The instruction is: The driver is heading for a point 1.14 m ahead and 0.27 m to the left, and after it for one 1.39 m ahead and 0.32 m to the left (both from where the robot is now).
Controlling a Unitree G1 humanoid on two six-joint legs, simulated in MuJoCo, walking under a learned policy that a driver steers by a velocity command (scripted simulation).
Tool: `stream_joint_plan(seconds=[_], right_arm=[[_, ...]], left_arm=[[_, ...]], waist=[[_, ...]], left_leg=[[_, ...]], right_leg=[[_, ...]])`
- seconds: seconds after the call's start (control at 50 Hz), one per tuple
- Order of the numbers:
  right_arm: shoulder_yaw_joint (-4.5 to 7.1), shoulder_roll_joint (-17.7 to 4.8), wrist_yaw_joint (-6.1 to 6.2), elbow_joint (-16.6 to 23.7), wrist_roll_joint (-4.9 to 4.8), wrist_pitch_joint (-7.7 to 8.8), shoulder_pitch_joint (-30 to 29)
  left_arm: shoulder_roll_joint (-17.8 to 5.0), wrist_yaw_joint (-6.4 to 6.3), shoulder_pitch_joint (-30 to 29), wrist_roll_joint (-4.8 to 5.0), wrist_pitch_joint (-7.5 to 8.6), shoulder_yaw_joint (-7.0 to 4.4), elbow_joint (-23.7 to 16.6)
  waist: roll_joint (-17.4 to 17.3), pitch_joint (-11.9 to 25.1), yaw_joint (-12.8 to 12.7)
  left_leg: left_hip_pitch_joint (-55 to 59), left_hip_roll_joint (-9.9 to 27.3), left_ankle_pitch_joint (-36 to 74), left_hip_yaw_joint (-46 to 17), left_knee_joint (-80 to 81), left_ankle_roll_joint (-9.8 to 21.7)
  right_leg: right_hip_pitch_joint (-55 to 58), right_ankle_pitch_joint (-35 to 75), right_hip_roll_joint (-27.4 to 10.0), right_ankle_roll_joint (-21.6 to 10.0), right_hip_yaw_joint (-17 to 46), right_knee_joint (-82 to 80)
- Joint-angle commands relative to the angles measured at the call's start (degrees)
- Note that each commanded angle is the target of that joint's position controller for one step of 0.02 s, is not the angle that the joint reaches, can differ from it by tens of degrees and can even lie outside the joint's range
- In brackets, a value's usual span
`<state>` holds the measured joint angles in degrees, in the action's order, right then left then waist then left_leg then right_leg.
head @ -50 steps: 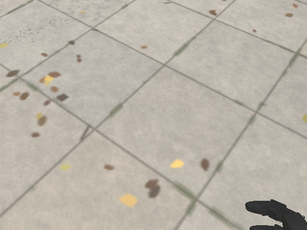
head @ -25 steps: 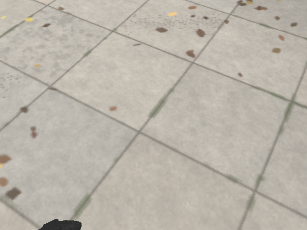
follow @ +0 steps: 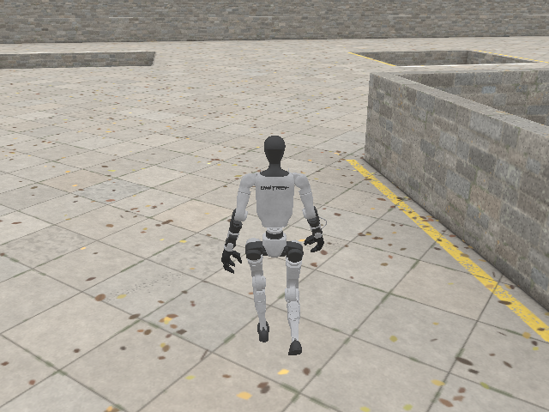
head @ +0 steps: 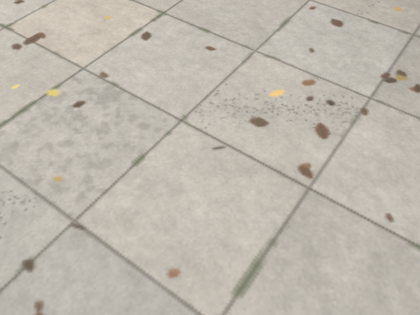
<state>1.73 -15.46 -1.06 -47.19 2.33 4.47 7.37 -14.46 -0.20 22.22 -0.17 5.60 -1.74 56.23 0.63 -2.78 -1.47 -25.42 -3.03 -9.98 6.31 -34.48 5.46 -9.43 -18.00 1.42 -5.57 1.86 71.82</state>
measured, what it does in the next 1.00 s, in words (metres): walks ahead, turning left: right foot, then left foot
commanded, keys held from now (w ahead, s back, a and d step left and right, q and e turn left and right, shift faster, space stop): w+shift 0.10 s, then w+q+shift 0.84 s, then w+e+shift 0.06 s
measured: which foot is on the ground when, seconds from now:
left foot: down 0.00-0.34, up 0.36-0.80, down 0.82-1.00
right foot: up 0.00-0.34, down 0.36-0.80, up 0.82-1.00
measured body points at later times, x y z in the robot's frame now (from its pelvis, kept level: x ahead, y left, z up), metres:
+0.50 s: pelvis +0.48 -0.02 +0.02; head +0.51 -0.02 +0.47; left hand +0.54 +0.27 -0.10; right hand +0.59 -0.29 -0.11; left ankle +0.34 +0.07 -0.60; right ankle +0.53 -0.13 -0.72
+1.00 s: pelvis +0.90 +0.17 +0.01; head +0.92 +0.18 +0.46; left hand +0.91 +0.47 -0.07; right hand +1.08 -0.06 -0.12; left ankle +0.88 +0.16 -0.72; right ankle +1.03 +0.03 -0.63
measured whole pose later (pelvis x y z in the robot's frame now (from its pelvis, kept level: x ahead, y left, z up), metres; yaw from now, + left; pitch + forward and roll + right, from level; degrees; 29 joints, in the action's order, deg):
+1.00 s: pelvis +0.90 +0.17 +0.01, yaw +41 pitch +0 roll +1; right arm 4.2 -18.0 0.0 -49.7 0.7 1.9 23.8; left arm -12.6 0.4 5.0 -3.6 4.2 0.2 37.9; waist 0.1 -2.6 2.1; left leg -10.7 -13.2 -14.9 -0.9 -26.7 11.3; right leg -34.3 -19.4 -8.0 3.2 5.3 69.4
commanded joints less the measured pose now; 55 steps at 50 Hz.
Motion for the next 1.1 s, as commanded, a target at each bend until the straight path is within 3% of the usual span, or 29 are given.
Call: stream_joint_plan(seconds=[0.02,0.08,0.16,0.2,0.26,0.3,0.32,0.34,0.36,0.38,0.4,0.42,0.44,0.48,0.52,0.6,0.68,0.72,0.76,0.78,0.8,0.82,0.84,0.86,0.9,0.94,0.98,1.06,1.1], right_arm=[[2.28,-4.88,0.34,-3.12,0.01,0.99,12.14],[1.34,-2.92,0.62,-5.65,-1.34,2.24,13.4],[1.57,-4.16,0.14,-6.32,-2.36,3.1,16.48],[2.23,-6.41,0.32,-6.1,-2.87,3.48,17.61],[2.94,-9.55,0.47,-6.53,-3.09,3.34,19.81],[3.23,-11.29,0.78,-6.85,-2.54,2.75,20.72],[3.56,-12.76,1.04,-6.95,-1.82,2.19,20.59],[3.84,-13.49,1.22,-6.47,-1.46,1.64,18.53],[2.96,-8.93,1.12,-4.68,-1.03,1.67,18.14],[0.63,2.11,0.84,-1.74,-4.42,1.66,26.28],[1.58,-4.42,1.32,-0.89,-4.09,1.29,20.67],[2.16,-5.98,1.29,-0.27,-3.43,0.85,14.51],[2.07,-5.47,0.82,-0.23,-2.9,0.43,12.4],[1.9,-2.72,-0.43,0.6,-1.32,-1.33,11.97],[1.43,-0.17,-1.36,2.86,-0.96,-3.21,8.61],[0.45,-0.31,-3.06,8.46,-0.81,-4.18,-0.87],[-0.02,-2.07,-4.32,11.16,-0.81,-3.87,-8.22],[0.39,-3.67,-4.09,10.36,-1.14,-3.46,-6.74],[1.65,-6.59,-3.1,7.71,-1.57,-3.29,3.92],[2.98,-8.82,-2.29,4.78,-1.62,-3.32,14.6],[4.81,-11.49,-1.04,1.14,-1.54,-3.37,24.36],[6.46,-15.07,0.22,0.95,-2.7,-4.16,19.57],[7.22,-21.87,-0.21,3.91,-0.35,-4.9,15.36],[7.4,-20.15,0.54,5.33,-0.26,-5.11,17.0],[5.94,-13.88,1.29,2.99,-1.11,-3.66,14.4],[4.68,-11.01,1.71,3.74,-1.67,-1.79,10.92],[3.6,-8.67,1.44,3.38,-1.97,-0.08,10.93],[3.4,-7.91,-0.01,1.49,-2.57,2.0,16.08],[3.17,-8.09,-0.2,0.27,-2.94,2.71,19.44]], left_arm=[[-4.52,0.49,-4.62,-0.85,0.88,-0.46,-7.29],[-1.53,2.28,-5.68,-2.37,-1.69,0.45,-8.74],[-2.38,3.33,-21.58,-2.93,-1.32,1.54,-15.87],[-1.76,4.11,-25.15,-1.87,-0.71,2.29,-17.14],[-4.41,3.17,-27.64,-1.31,-0.77,1.73,-18.38],[-7.24,1.94,-23.77,-1.79,-0.55,0.64,-18.0],[-9.25,1.16,-16.26,-1.71,-0.28,-0.32,-16.06],[-11.04,0.22,-4.81,-1.76,-0.06,-1.35,-12.91],[-15.62,-1.08,5.66,-3.14,-0.03,-2.86,-11.59],[-19.86,-0.79,5.21,-5.42,-0.01,-4.07,-11.7],[-15.59,-0.25,1.75,-3.81,-0.55,-3.88,-12.44],[-10.82,-0.15,-3.27,-3.39,-0.3,-2.92,-12.25],[-7.89,0.08,-5.25,-3.36,-0.08,-2.4,-11.68],[-4.83,-0.07,-4.24,-2.75,0.4,-1.54,-9.26],[-2.65,0.38,-3.1,-1.16,1.27,-1.11,-6.99],[-3.52,0.79,-5.01,-1.17,2.7,-1.31,-6.29],[-7.74,0.02,-2.74,-1.06,2.83,-2.05,-5.66],[-10.65,-0.71,-0.11,-0.96,1.74,-2.52,-5.96],[-14.74,-1.5,-1.02,-1.37,-0.49,-3.67,-7.24],[-15.85,-1.57,-3.41,-1.64,-1.64,-4.18,-8.5],[-15.49,-1.19,-4.66,-1.98,-2.33,-4.3,-9.34],[-9.08,-0.15,-6.25,-1.95,-2.13,-3.1,-10.91],[-6.2,0.11,-2.69,-1.26,-0.68,-2.0,-18.44],[-8.02,0.02,-8.42,-1.58,1.18,-1.41,-20.1],[-8.07,-0.12,-11.31,-1.98,1.8,-0.98,-19.56],[-7.42,-0.14,-9.26,-3.87,-0.79,-0.56,-18.66],[-5.49,0.64,-9.28,-4.03,-2.6,0.12,-18.61],[-2.55,2.17,-21.25,-1.73,-2.12,1.65,-22.17],[-2.62,2.6,-25.11,-0.67,-1.94,1.62,-22.66]], waist=[[1.39,4.12,3.11],[-2.22,-0.66,-0.83],[-1.12,-7.08,1.1],[-1.06,-6.44,2.19],[-1.54,-4.65,3.17],[-3.63,0.9,1.21],[-5.29,6.05,-2.25],[-5.08,11.45,-8.21],[-1.44,19.09,-11.46],[16.84,28.67,-4.31],[12.29,25.94,-5.0],[7.09,14.38,-4.1],[2.27,9.22,-3.04],[4.13,4.94,0.06],[3.99,1.99,1.64],[3.99,-3.06,3.6],[0.59,-6.5,3.24],[2.23,-3.44,4.45],[5.46,3.59,10.76],[5.94,8.46,15.67],[3.38,12.51,18.83],[-10.46,6.49,13.8],[-16.08,15.0,5.84],[-5.07,16.59,8.99],[5.04,3.28,3.69],[5.5,0.81,-0.64],[5.1,-0.17,-1.77],[0.91,-3.58,4.15],[0.15,-3.59,6.97]], left_leg=[[24.85,17.52,-7.16,-29.08,20.85,8.97],[14.27,14.2,-8.29,-21.49,26.72,7.36],[8.78,9.14,4.12,-14.39,32.28,8.02],[6.5,8.46,12.28,-13.0,34.65,7.28],[17.87,10.87,26.0,-14.32,33.01,6.29],[26.71,11.19,44.54,-14.18,22.34,4.54],[27.39,11.07,49.31,-14.31,11.92,3.71],[21.82,9.01,43.63,-13.49,-2.83,2.93],[10.78,6.03,28.11,-12.39,-21.64,2.86],[-9.34,-1.03,-16.89,-10.18,-43.13,1.3],[-14.83,1.48,-13.84,-11.99,-47.83,2.81],[-17.89,4.7,-7.41,-11.13,-45.96,2.71],[-16.62,6.74,-4.72,-10.73,-43.43,2.28],[-13.31,9.07,-4.18,-10.4,-41.46,1.28],[-15.39,10.91,-3.39,-9.62,-40.59,0.78],[-17.11,11.01,7.61,-5.65,-30.81,0.38],[-10.25,7.58,14.72,2.2,-11.98,3.44],[-5.25,2.65,12.83,5.86,-8.78,5.29],[6.17,-1.26,5.66,6.13,-9.02,7.1],[16.97,-2.51,1.28,4.4,-8.88,8.65],[30.79,-3.45,-3.02,0.19,-4.93,9.98],[34.63,3.3,-5.31,-13.25,0.18,11.99],[50.47,15.36,-3.42,-46.18,8.87,24.13],[49.44,18.45,-13.44,-55.13,19.05,23.75],[30.36,14.8,-8.51,-45.93,21.55,18.27],[16.96,9.93,0.01,-36.48,21.7,16.36],[9.52,7.16,1.62,-28.93,23.82,14.83],[9.11,2.93,16.65,-16.55,28.5,8.5],[14.95,5.0,22.44,-14.77,32.27,5.89]], right_leg=[[-29.03,2.89,-5.78,-0.94,4.32,6.29],[-27.0,2.47,-8.36,1.19,3.28,-0.93],[-28.46,16.77,-9.69,4.14,-2.69,-22.5],[-18.34,25.46,-6.93,4.35,-5.2,-33.84],[-15.59,28.67,-4.56,3.61,-5.18,-40.06],[-10.48,20.54,-1.37,2.39,-5.08,-41.96],[-2.52,14.37,0.0,1.71,-4.49,-41.38],[10.15,11.87,-1.42,1.5,-3.77,-41.95],[23.9,-3.69,-12.87,0.98,7.03,-39.72],[38.21,-21.76,-30.5,-4.42,37.31,-48.87],[33.04,-27.05,-28.19,-3.78,44.33,-56.69],[23.97,-20.8,-25.1,-2.28,31.9,-56.57],[16.71,-9.35,-23.03,-1.75,23.24,-56.88],[7.62,1.91,-20.03,-0.23,11.53,-58.58],[4.83,6.63,-18.32,1.43,3.49,-60.8],[-0.24,18.29,-15.04,2.54,-10.44,-65.05],[3.25,35.59,-13.84,3.58,-19.37,-67.05],[10.77,62.06,-14.29,4.45,-20.79,-59.97],[13.99,79.02,-16.43,4.19,-20.15,-43.67],[10.93,79.09,-17.7,3.17,-18.56,-29.73],[2.57,65.7,-16.22,3.39,-17.33,-11.67],[-14.42,7.22,-4.49,5.32,-16.36,10.97],[-37.29,-11.41,1.49,8.43,-6.01,26.72],[-42.51,-7.03,-1.46,7.69,2.46,24.34],[-37.94,-3.22,-6.53,7.35,3.15,11.05],[-29.34,-3.83,-8.72,8.81,3.13,4.1],[-25.19,-2.12,-10.7,9.54,0.7,-5.21],[-21.45,22.28,-9.81,5.96,-4.92,-28.49],[-19.98,30.92,-7.75,3.1,-7.35,-35.23]])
